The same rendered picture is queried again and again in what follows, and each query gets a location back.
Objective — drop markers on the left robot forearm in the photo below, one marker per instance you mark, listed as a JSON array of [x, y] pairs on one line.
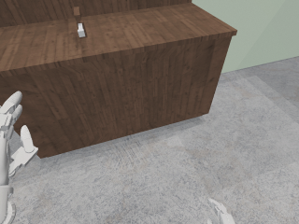
[[8, 208]]

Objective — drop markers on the robot left hand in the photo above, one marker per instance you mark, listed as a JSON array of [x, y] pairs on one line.
[[10, 111]]

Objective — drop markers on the counter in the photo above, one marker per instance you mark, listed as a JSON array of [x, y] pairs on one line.
[[142, 64]]

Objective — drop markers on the tap lever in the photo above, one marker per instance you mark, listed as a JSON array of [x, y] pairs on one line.
[[80, 30]]

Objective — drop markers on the robot right hand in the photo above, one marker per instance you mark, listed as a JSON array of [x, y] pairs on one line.
[[221, 213]]

